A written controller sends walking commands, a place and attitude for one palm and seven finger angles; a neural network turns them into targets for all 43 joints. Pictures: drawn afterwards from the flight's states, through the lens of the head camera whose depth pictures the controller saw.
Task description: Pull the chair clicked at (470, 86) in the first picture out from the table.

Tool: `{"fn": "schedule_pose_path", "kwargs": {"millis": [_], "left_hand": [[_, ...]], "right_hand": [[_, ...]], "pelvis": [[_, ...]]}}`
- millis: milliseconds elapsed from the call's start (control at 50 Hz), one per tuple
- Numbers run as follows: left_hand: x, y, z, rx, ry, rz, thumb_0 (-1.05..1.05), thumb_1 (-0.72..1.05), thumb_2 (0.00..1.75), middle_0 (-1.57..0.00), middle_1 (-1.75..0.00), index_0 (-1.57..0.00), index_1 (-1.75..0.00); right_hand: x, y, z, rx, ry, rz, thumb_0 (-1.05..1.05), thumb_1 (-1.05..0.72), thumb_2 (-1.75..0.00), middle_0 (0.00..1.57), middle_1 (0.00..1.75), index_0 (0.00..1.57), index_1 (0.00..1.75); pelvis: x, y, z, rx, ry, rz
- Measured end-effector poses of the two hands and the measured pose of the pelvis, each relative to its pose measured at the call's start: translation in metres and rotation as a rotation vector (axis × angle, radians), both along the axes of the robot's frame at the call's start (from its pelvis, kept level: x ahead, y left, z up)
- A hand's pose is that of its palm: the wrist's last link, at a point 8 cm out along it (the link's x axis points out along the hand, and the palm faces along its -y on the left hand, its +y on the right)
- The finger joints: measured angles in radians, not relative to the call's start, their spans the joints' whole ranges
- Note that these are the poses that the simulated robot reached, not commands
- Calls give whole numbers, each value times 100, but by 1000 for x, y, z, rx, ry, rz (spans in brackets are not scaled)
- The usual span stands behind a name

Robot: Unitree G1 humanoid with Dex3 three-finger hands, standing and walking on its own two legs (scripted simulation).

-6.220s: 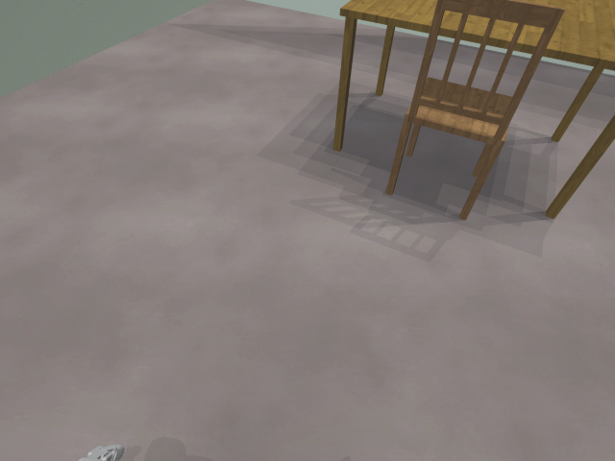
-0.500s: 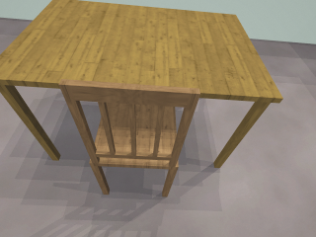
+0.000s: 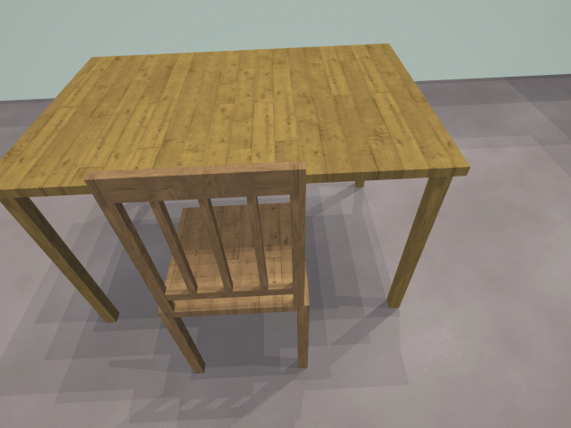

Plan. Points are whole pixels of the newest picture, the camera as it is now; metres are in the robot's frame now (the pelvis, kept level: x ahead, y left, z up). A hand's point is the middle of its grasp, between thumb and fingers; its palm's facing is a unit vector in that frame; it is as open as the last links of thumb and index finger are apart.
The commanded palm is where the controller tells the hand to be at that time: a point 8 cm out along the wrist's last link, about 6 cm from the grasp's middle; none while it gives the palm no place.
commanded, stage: come to a stop and stand still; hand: left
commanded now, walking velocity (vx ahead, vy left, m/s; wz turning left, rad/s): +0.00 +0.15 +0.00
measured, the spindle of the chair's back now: (218, 248) +0.48 +0.18 -0.10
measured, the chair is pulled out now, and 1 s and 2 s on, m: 0.00 0.00 0.00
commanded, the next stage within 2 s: look again from close up in 0.82 s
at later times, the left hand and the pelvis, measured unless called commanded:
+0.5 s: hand out of the picture +0.00 +0.22 -0.18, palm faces +0.07 -0.98 -0.19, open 7.4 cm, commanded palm none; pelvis -0.01 +0.04 +0.00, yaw +1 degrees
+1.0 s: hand out of the picture -0.06 +0.21 -0.18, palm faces +0.03 -0.98 -0.18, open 7.4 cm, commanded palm none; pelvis -0.02 +0.05 +0.00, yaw +2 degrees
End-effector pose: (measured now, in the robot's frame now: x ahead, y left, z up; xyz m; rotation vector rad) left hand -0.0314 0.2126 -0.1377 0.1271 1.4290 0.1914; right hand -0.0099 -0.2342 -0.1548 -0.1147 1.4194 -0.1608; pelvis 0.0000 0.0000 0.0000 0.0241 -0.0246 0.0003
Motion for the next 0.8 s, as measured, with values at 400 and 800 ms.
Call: {"fn": "schedule_pose_path", "kwargs": {"millis": [400,800], "left_hand": [[10,41,-19,-16,4,29,0,91,90,-20,-30,-20,-30],[-8,52,-14,-28,21,-7,0,91,90,-20,-30,-20,-30]], "right_hand": [[40,44,8,-53,-74,62,1,-93,-89,20,30,20,30],[-6,60,12,-25,-7,45,1,-91,-89,20,30,20,30]], "pelvis": [[-5,36,-6,-14,-10,21],[-19,48,0,-13,-6,19]]}}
